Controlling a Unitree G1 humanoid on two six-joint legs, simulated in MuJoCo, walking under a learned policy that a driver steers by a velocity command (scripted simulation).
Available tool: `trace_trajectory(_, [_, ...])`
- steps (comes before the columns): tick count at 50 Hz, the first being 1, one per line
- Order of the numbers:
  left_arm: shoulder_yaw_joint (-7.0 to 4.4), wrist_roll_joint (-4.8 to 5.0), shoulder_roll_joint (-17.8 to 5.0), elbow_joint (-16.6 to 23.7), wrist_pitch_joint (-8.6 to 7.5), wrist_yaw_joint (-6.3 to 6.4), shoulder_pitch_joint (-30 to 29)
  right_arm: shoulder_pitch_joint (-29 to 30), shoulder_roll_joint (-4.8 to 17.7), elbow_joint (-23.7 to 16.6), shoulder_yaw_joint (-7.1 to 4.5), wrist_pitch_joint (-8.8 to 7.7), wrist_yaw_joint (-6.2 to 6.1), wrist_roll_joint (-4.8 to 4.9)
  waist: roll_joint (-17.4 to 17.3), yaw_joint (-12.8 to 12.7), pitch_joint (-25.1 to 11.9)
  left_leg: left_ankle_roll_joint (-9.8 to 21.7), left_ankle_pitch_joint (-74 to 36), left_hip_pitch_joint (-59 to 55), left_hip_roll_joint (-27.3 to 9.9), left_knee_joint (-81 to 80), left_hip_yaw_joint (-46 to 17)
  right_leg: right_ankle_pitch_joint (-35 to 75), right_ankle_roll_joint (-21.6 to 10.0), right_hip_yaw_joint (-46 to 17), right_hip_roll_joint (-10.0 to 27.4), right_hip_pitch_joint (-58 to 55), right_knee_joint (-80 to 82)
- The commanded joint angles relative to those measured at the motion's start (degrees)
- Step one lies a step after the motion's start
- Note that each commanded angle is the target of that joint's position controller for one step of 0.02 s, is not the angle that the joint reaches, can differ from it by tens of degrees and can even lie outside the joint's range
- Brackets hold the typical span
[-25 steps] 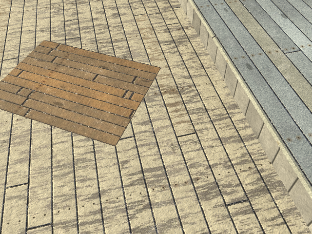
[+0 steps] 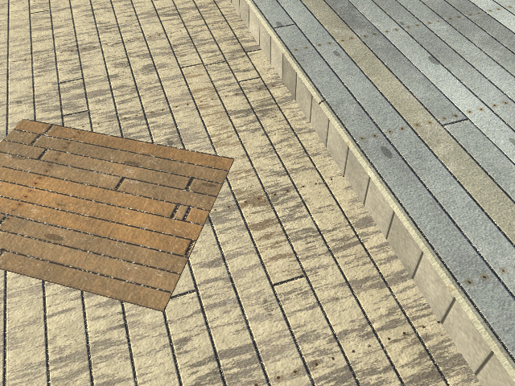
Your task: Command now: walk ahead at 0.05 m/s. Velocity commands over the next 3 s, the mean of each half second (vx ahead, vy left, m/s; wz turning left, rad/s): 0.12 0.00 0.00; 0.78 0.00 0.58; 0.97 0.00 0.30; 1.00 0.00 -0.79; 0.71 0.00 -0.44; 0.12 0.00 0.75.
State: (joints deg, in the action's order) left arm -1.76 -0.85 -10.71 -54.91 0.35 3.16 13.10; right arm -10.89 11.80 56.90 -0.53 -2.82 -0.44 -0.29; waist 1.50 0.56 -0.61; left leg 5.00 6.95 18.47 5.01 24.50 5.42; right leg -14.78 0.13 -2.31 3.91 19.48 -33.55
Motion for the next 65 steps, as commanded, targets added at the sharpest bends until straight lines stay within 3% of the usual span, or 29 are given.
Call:
trace_trajectory(1, [-1.54, -0.37, -7.32, -0.9, 0.0, 0.18, 7.09, -0.95, 5.94, -2.0, -1.1, 0.19, -0.73, 0.77, -0.09, -0.63, 4.58, 0.13, 24.41, 9.54, -9.41, -10.77, -11.85, -1.47, -3.49, -1.62, 2.01, -8.16, 9.18])
trace_trajectory(2, [-2.13, 0.33, -8.45, -2.09, -0.4, -0.02, 6.38, -1.94, 6.22, -1.84, -1.42, 0.57, -1.13, 0.63, 5.2, 0.58, 5.7, -0.95, 19.46, 4.16, -6.31, -8.24, -7.47, -10.05, -4.11, -1.91, 0.91, -0.63, 11.16])
trace_trajectory(4, [-1.42, 0.18, -4.85, -2.31, -1.7, -0.33, 4.1, -1.81, 5.4, -1.5, -1.33, 1.0, -1.56, -0.04, 6.52, 1.1, 4.39, -1.05, 12.67, -3.58, -6.03, -3.78, -6.34, -12.2, -2.79, -2.32, 0.7, 3.81, 14.74])
trace_trajectory(17, [-1.17, 0.91, -4.08, -5.15, -2.55, -0.6, 6.65, -2.36, 4.1, 1.7, -1.02, 1.35, -1.04, 0.38, -1.42, -0.46, 0.09, -0.21, -3.6, -7.04, -6.68, 0.05, -6.09, 8.43, -1.72, 0.58, -1.23, -5.34, 8.97])
trace_trajectory(19, [-1.86, 1.82, -5.3, -6.12, -2.32, -0.66, 9.33, -5.78, 6.32, 3.22, -2.05, 1.63, -1.07, 1.62, -2.05, -0.18, 0.66, 2.02, 27.83, -5.45, -5.87, 0.03, -6.57, -18.44, -4.34, 1.71, -2.94, -2.45, 7.27])
trace_trajectory(22, [-1.45, 3.4, -3.17, -1.26, -5.33, -1.26, 0.83, -11.87, 9.82, 3.47, -3.42, -1.17, -0.75, 2.85, -8.45, 3.3, 8.77, 8.85, 43.68, -9.56, -19.59, -12.43, -27.71, -17.53, -6.26, 1.65, -1.12, 14.56, -0.62])
trace_trajectory(23, [-1.12, 3.29, -1.73, 0.17, -6.35, -1.89, -2.57, -13.1, 11.29, 3.85, -4.13, -2.03, -0.7, 2.5, -11.42, 3.85, 8.18, 11.43, 42.07, -12.84, -25.16, -17.19, -36.07, -8.05, -6.17, 3.71, -1.58, 17.29, -5.74])
trace_trajectory(25, [-1.79, 2.85, -3.89, 2.36, -7.32, -2.81, -7.2, -13.01, 9.87, 2.51, -3.89, -3.71, -0.59, 0.72, -8.03, 4.43, 5.09, 12.78, 37.09, -16.66, -28.81, -19.34, -41.92, -9.88, -6.83, -0.73, 1.23, 24.24, -21.46])
trace_trajectory(28, [-2.34, 2.71, -4.89, 2.67, -8.87, -3.12, -5.55, -9.05, 8.08, -0.38, -3.2, -3.38, -0.34, 1.93, -6.07, 1.16, 2.17, 8.35, 25.62, -14.42, -21.79, -18.39, -31.09, -5.71, -5.16, -0.16, 2.21, 20.89, -15.24])
trace_trajectory(29, [-2.15, -2.47, -3.92, 3.23, -7.17, -5.48, -4.99, -8.59, 9.01, 0.23, -3.95, -2.01, 0.1, -1.82, -6.86, 0.29, 1.82, 7.15, 24.29, -7.33, -16.09, -18.02, -23.06, -6.35, -2.65, 4.71, -1.81, 10.65, -8.45])
trace_trajectory(31, [-2.08, -1.23, -2.02, 3.28, -5.64, -6.5, -2.66, -5.87, 10.25, -0.94, -4.89, -0.61, 0.08, -1.79, -9.64, -1.74, 3.7, 6.9, 21.93, 3.15, -11.74, -15.63, -17.78, -5.39, 0.57, 8.5, -6.49, -3.03, 1.57])
trace_trajectory(33, [-2.51, 0.17, -3.36, 1.3, -5.21, -5.1, 4.68, -3.52, 10.56, -2.07, -5.66, -0.36, 0.23, -0.96, -6.36, -5.43, 3.35, 5.78, 23.84, 13.9, -10.0, -8.65, -16.92, 3.52, 2.19, 10.02, -7.54, -19.66, 8.6])
trace_trajectory(34, [-3.31, 0.28, -6.21, -0.08, -5.61, -3.7, 11.62, 0.09, 9.53, -3.9, -5.59, -0.87, 0.39, -1.0, -3.61, -9.36, 1.12, 3.93, 24.26, 22.95, -7.69, -1.34, -16.21, 1.82, 1.87, 7.41, -4.39, -31.54, 8.82])
trace_trajectory(35, [-4.72, -0.78, -12.61, -1.11, -6.35, -2.29, 20.04, 5.06, 4.86, -6.93, -4.54, -1.79, 0.7, -1.05, 8.54, -14.11, -2.44, 1.51, 21.78, 29.53, -2.31, 18.65, -10.11, -12.02, 0.87, -7.22, 8.88, -38.2, 16.2])
trace_trajectory(36, [-4.8, -2.2, -16.9, 0.6, -6.42, -1.47, 18.15, 5.69, -0.56, -10.39, -3.02, -2.35, 0.85, -0.47, 13.86, -10.77, -2.52, 0.88, 20.39, 36.87, -2.05, 32.87, -8.14, -29.34, -2.1, -28.25, 22.45, -34.58, 25.51])
trace_trajectory(37, [-4.83, -2.3, -16.36, 2.05, -5.97, -1.17, 12.41, 2.89, 1.04, -11.26, -3.07, -1.79, 1.75, -0.67, 12.17, -6.53, -2.66, 1.85, 16.32, 38.42, -7.51, 41.47, -9.82, -38.77, -7.89, -37.21, 26.47, -28.41, 26.65])
trace_trajectory(39, [-3.45, -0.83, -10.33, 4.75, -6.56, -2.45, 3.28, 1.38, 3.92, -10.13, -3.95, -1.15, 3.48, -1.45, 4.52, -2.39, 2.0, 0.87, 7.91, 36.37, -10.95, 44.89, -10.55, -27.39, -5.67, -20.62, 18.77, -20.59, 25.82])
trace_trajectory(42, [-2.51, -0.63, -6.82, 3.23, -7.34, -2.53, 5.78, 1.0, 3.3, -10.09, -4.26, 0.68, 5.03, -2.14, 4.35, -1.39, 3.21, -0.33, 1.06, 34.49, -11.19, 49.7, -7.5, -9.22, -2.14, -2.63, 12.36, -18.2, 26.92])
trace_trajectory(46, [-2.2, -1.36, -5.68, 1.67, -8.18, -3.48, 10.2, 8.56, 3.04, -13.52, -3.88, 2.2, 5.73, -1.27, 2.83, -1.87, 6.62, 0.1, -5.93, 35.34, -10.47, 45.41, -5.23, 1.87, -1.63, 7.87, 10.88, -17.56, 27.83])
trace_trajectory(51, [-2.28, -1.33, -7.38, 0.36, -8.48, -2.34, 13.42, 18.17, 3.8, -17.88, -2.98, 2.35, 6.93, -1.67, 1.54, -2.52, 11.89, 2.73, -6.43, 31.03, -10.14, 27.64, 2.17, 16.24, -1.96, 17.1, 10.89, -22.26, 30.75])
trace_trajectory(53, [-2.4, -1.23, -9.34, 0.18, -7.84, -1.84, 13.07, 18.27, 3.7, -18.64, -2.56, 2.25, 6.49, -1.17, 2.16, -1.15, 10.73, 5.48, -3.69, 22.82, -6.84, 20.84, 6.48, 41.07, -1.38, 21.34, 10.45, -24.51, 26.29])
trace_trajectory(55, [-3.08, -1.01, -12.84, 0.21, -6.42, -1.1, 14.07, 12.65, 5.74, -17.73, -2.98, 2.32, 5.24, -0.82, 5.0, 2.26, 5.53, 7.65, 1.28, 14.12, -1.73, 19.32, 9.63, 71.53, -1.33, 21.94, 11.88, -29.62, 15.16])
trace_trajectory(57, [-4.33, -1.26, -16.78, 1.97, -4.55, -1.28, 10.95, -5.65, 10.31, -13.65, -5.04, 2.07, 3.8, -0.49, 7.73, 10.75, -3.72, 10.09, 9.65, -4.72, 1.67, 18.29, 8.05, 79.57, -3.79, 19.92, 14.12, -26.48, -8.75])
trace_trajectory(58, [-4.45, -1.36, -16.69, 2.77, -4.31, -1.73, 9.7, -16.35, 13.46, -10.15, -6.89, 1.71, 2.77, -1.08, 5.42, 14.92, -8.69, 11.48, 11.14, -21.8, 2.03, 12.49, 2.9, 66.2, -3.47, 18.67, 13.19, -15.57, -26.43])
trace_trajectory(59, [-3.27, -1.45, -9.77, 4.02, -4.91, -2.39, 8.54, -11.84, 15.77, -9.53, -8.28, 2.07, 2.03, -0.42, -7.63, 10.32, -7.24, 11.69, 18.2, -33.52, -8.31, 8.85, -14.2, 4.12, -2.47, 16.31, 2.87, 5.68, -46.52])
trace_trajectory(60, [-1.95, 0.69, -6.87, 11.04, -6.56, -3.31, 9.79, -9.11, 21.16, -11.51, -8.22, 2.41, 2.47, -2.56, -13.65, 3.59, -14.74, 20.23, 26.53, -43.91, -21.41, -5.18, -48.23, -10.54, -0.68, 6.0, -4.16, 24.81, -59.82])
trace_trajectory(61, [-2.2, 1.07, -10.13, 11.16, -7.73, -3.11, 2.41, -12.8, 17.81, -10.81, -7.95, 2.57, 1.46, -2.96, -2.3, 7.64, -11.6, 17.3, 22.92, -41.21, -22.45, -11.46, -45.87, -4.03, -1.81, 0.92, -0.99, 29.02, -59.43])
trace_trajectory(63, [-1.45, 0.95, -8.55, 9.31, -7.44, -2.94, 3.8, -9.61, 12.33, -8.83, -6.27, 0.18, 0.72, -2.81, 6.32, 2.2, -0.9, 12.68, 13.18, -22.82, -20.48, -11.64, -33.23, -0.74, -3.25, -0.13, 4.38, 24.21, -51.56])
trace_trajectory(65, [-0.74, -0.51, -6.06, 6.52, -4.8, -4.19, 8.09, -5.75, 8.6, -8.67, -4.59, -2.27, 0.31, -2.33, 5.7, -2.18, 2.29, 8.25, 9.85, -10.28, -16.73, -14.26, -22.95, 1.59, -3.53, -2.47, 6.68, 16.27, -46.33])
